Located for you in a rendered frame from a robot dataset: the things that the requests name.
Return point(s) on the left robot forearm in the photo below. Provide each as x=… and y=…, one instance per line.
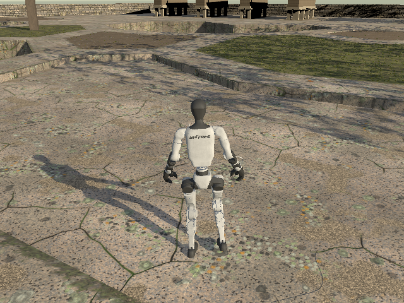
x=170, y=165

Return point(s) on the robot right hand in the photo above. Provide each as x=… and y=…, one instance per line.
x=241, y=174

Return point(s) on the right robot forearm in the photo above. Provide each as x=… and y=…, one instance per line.
x=234, y=162

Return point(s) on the left robot upper arm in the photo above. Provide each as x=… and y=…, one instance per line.
x=177, y=142

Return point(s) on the robot left hand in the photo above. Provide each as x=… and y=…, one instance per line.
x=165, y=176

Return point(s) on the right robot upper arm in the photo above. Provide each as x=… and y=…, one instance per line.
x=224, y=142

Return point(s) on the robot right thigh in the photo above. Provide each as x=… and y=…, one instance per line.
x=217, y=184

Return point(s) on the robot right shin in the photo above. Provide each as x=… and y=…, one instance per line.
x=220, y=222

